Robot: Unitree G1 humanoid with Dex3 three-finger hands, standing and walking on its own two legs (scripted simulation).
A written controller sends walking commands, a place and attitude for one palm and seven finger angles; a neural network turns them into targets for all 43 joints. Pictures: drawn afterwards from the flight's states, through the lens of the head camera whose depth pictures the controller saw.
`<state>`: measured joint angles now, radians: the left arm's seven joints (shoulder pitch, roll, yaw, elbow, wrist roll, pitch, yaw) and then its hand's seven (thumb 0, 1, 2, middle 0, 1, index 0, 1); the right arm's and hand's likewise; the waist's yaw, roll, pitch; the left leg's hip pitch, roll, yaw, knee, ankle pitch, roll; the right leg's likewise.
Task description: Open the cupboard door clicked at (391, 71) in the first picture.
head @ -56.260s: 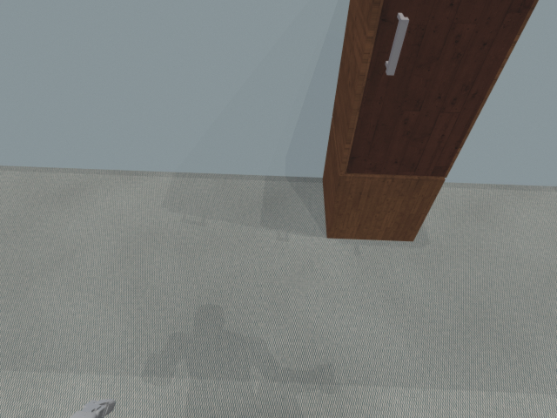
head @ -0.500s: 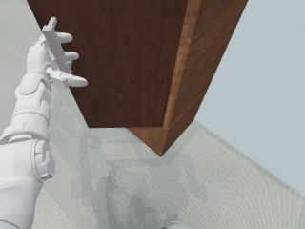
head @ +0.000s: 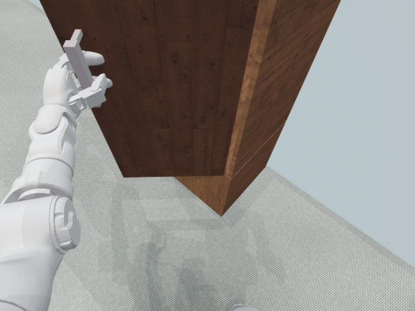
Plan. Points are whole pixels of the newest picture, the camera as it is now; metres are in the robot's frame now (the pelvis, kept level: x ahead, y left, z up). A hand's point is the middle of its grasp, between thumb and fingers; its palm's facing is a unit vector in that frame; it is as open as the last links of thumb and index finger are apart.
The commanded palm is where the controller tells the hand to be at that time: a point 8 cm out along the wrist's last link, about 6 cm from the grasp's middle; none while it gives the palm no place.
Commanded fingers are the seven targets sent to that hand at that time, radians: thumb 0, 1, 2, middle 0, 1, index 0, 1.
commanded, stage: close the thumb around the handle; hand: left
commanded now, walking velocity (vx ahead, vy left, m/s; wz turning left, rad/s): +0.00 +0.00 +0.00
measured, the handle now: (87, 70) +0.55 +0.20 +0.15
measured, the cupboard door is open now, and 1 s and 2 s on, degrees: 44 60 90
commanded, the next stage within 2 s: pull the door open along its arc in 0.10 s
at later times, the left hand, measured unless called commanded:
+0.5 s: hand (97, 97) +0.48 +0.17 +0.14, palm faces -0.01 -1.00 +0.01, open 5.4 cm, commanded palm +0.43 +0.23 +0.14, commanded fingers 0.00 0.90 0.90 -0.40 -1.35 -0.40 -1.35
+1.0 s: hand (109, 123) +0.42 +0.14 +0.14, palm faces +0.41 -0.91 +0.01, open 5.6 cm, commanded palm +0.38 +0.19 +0.14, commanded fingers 0.00 0.90 0.90 -0.40 -1.35 -0.40 -1.35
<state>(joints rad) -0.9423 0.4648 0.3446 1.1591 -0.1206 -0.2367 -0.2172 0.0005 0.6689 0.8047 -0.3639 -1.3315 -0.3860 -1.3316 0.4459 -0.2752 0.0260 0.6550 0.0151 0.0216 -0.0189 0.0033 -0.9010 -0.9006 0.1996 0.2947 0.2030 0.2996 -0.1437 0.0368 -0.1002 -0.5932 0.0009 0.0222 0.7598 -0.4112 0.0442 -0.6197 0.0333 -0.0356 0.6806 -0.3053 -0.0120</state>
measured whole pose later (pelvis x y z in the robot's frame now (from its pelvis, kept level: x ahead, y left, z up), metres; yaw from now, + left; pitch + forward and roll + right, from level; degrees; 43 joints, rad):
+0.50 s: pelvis +0.00 -0.01 +0.00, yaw -1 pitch +13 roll -2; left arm -0.80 0.46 0.37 1.03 -0.16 -0.23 -0.27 0.01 0.79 0.81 -0.36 -1.35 -0.37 -1.35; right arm 0.44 -0.29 0.02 0.62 0.03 0.03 -0.03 0.00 -0.90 -0.90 0.20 0.29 0.20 0.30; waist -0.13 0.04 -0.11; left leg -0.55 0.01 0.04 0.72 -0.40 0.03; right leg -0.59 0.05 -0.02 0.66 -0.30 -0.02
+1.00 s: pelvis -0.02 -0.02 +0.01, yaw +2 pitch +7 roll -1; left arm -0.62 0.09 0.21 0.60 -0.05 -0.01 0.35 0.00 0.72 0.83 -0.37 -1.35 -0.39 -1.34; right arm 0.19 -0.21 0.03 0.62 -0.01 -0.01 -0.02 0.00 -0.90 -0.90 0.20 0.29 0.20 0.30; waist -0.02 0.04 -0.08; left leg -0.45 -0.02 0.00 0.68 -0.35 0.02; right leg -0.49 0.02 -0.05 0.64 -0.28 -0.03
